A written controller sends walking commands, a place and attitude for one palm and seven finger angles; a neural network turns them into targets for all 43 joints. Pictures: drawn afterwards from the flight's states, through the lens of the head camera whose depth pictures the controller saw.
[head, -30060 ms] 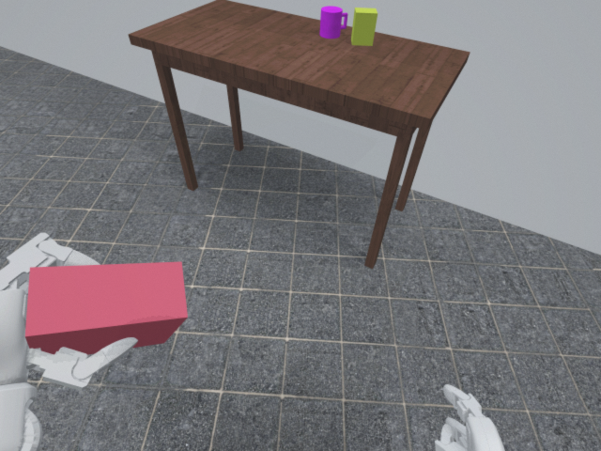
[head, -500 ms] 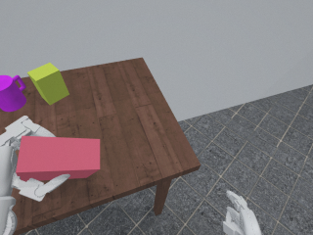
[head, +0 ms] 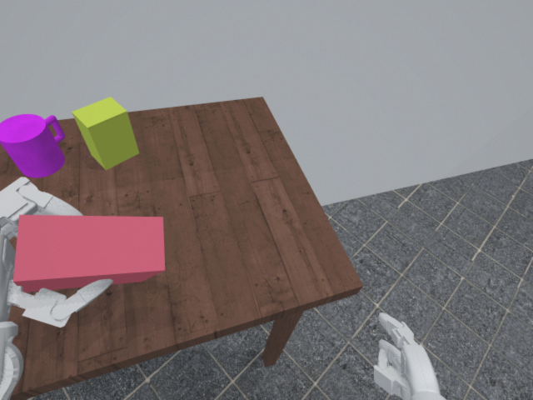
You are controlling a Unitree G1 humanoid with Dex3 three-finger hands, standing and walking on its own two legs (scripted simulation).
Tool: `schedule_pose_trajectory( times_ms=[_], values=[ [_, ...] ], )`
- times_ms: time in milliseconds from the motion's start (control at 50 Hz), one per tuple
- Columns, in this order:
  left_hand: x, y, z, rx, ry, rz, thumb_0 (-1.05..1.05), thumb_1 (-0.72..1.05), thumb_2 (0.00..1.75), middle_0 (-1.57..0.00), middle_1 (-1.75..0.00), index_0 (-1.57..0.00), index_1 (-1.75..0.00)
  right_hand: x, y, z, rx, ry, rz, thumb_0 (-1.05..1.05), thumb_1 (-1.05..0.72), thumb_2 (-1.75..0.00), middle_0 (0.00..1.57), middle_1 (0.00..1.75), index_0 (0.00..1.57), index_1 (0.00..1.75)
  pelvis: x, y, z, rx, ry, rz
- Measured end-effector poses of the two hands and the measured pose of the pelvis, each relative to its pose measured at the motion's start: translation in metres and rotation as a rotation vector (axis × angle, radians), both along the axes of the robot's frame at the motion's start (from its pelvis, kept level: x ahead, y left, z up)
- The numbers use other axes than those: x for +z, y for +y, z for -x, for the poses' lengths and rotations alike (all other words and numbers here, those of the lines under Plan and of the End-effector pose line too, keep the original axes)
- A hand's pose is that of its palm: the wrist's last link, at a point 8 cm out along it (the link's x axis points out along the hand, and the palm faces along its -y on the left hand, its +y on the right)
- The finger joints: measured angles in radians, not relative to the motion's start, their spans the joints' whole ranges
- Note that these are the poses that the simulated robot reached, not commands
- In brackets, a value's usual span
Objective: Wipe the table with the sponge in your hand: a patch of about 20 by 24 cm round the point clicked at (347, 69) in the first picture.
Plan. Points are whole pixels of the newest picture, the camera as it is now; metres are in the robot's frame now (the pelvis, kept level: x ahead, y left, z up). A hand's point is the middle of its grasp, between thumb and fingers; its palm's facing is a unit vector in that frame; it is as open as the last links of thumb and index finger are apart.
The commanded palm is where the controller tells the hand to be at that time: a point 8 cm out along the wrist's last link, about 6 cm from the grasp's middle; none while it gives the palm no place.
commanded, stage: look again from close up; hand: left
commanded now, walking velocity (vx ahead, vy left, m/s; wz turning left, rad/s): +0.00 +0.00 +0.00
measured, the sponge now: (113, 254) +0.24 +0.21 +0.13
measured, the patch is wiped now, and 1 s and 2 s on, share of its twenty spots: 0.00 0.00 0.00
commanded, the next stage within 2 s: shuffle to correct the standing spot in 0.34 s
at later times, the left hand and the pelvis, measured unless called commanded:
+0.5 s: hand (71, 267) +0.21 +0.23 +0.16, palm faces +0.37 -0.86 -0.36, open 9.9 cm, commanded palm +0.15 +0.27 +0.18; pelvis -0.01 -0.01 +0.00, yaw +0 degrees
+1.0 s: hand (127, 267) +0.22 +0.18 +0.16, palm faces +0.32 -0.87 -0.38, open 9.9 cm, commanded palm +0.16 +0.22 +0.18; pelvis -0.01 -0.06 +0.00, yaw -1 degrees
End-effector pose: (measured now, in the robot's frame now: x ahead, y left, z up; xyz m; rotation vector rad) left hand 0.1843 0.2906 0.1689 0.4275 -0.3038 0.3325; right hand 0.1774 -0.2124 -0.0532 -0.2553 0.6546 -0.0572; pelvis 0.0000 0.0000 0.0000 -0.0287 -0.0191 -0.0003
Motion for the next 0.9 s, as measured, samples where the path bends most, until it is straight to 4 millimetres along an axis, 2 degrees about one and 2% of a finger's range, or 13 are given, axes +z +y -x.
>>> schedule_pose_trajectory(
  times_ms=[260, 640, 780, 900],
  values=[
    [-0.001, -0.01, 0.01, 0.008, 0.019, 0.007, -0.01, -0.48, 1.04, -0.75, -1.34, -0.75, -1.34, -0.008, -0.016, 0.022, -0.034, 0.041, 0.004, 0.01, -0.9, -0.9, 0.21, 0.3, 0.2, 0.3, 0.001, -0.007, 0.006, 0.002, -0.006, -0.002],
    [-0.001, -0.022, 0.012, 0.017, 0.028, 0.019, -0.01, -0.48, 1.04, -0.75, -1.34, -0.75, -1.34, -0.003, -0.032, 0.02, -0.047, 0.019, -0.001, 0.01, -0.91, -0.9, 0.21, 0.3, 0.2, 0.3, 0.003, -0.022, 0.01, -0.004, -0.004, -0.011],
    [-0.001, -0.038, 0.007, 0.003, 0.033, 0.023, -0.01, -0.48, 1.04, -0.75, -1.34, -0.75, -1.34, -0.005, -0.039, 0.017, -0.039, 0.024, -0.025, 0.01, -0.91, -0.9, 0.21, 0.3, 0.2, 0.3, 0.001, -0.036, 0.011, -0.007, 0.004, -0.013],
    [0.0, -0.056, 0.006, -0.023, 0.047, 0.005, -0.01, -0.48, 1.04, -0.75, -1.34, -0.75, -1.34, -0.008, -0.056, 0.017, -0.049, 0.03, -0.025, 0.01, -0.9, -0.9, 0.21, 0.3, 0.2, 0.3, 0.0, -0.05, 0.01, -0.012, 0.013, -0.01]
  ],
)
